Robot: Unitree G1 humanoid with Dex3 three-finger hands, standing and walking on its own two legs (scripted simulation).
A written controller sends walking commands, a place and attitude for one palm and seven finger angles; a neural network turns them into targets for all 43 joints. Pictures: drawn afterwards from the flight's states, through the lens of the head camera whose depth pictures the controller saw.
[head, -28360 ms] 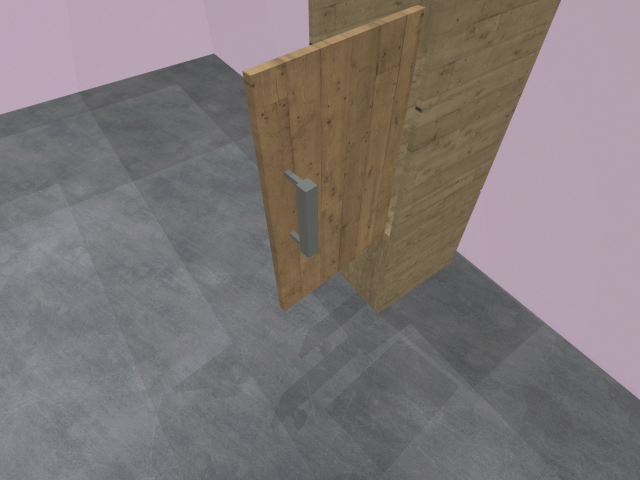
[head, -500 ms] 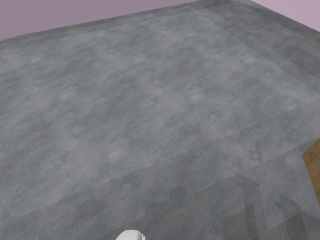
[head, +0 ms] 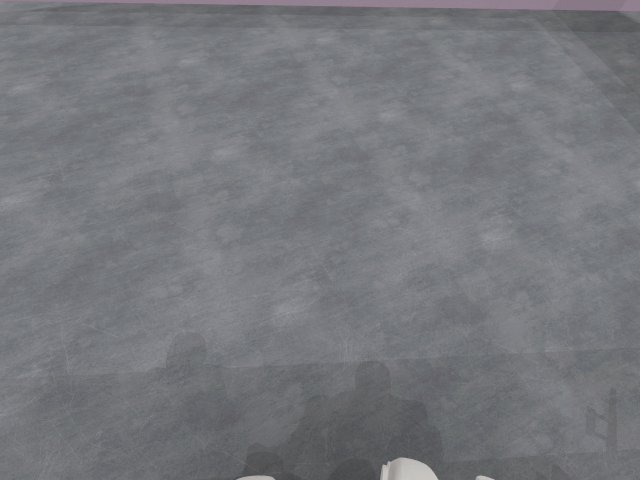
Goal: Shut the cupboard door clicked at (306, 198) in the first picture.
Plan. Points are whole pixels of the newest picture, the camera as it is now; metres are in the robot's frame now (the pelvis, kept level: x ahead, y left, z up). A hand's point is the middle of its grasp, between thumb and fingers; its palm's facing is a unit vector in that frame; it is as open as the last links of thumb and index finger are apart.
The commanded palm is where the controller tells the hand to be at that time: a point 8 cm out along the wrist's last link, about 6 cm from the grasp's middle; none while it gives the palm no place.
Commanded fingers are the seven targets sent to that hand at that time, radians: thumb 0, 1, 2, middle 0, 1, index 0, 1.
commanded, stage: walk to a spot facing it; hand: left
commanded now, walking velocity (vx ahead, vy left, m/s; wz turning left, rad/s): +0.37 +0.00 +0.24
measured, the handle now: out of the picture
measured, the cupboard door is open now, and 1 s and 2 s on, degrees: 58 58 58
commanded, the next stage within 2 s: turn to face it in 0.60 s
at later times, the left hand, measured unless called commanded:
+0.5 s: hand (244, 391) +0.25 +0.14 -0.14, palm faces +0.24 -0.94 -0.23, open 7.1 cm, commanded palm none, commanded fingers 0.00 0.90 0.90 -0.20 -0.30 -0.20 -0.30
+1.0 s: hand (212, 357) +0.31 +0.20 -0.17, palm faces +0.35 -0.92 -0.18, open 7.3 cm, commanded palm none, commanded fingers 0.00 0.90 0.90 -0.20 -0.30 -0.20 -0.30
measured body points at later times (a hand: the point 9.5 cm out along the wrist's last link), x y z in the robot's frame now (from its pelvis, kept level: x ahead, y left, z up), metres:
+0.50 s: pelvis +0.22 -0.06 +0.02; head +0.25 -0.06 +0.46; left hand +0.24 +0.18 -0.12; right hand +0.26 -0.30 -0.14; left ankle +0.19 +0.07 -0.63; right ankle +0.21 -0.16 -0.73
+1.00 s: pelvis +0.34 +0.02 +0.01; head +0.35 +0.04 +0.46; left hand +0.29 +0.25 -0.15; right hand +0.53 -0.15 -0.12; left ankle +0.38 +0.09 -0.73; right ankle +0.37 -0.15 -0.66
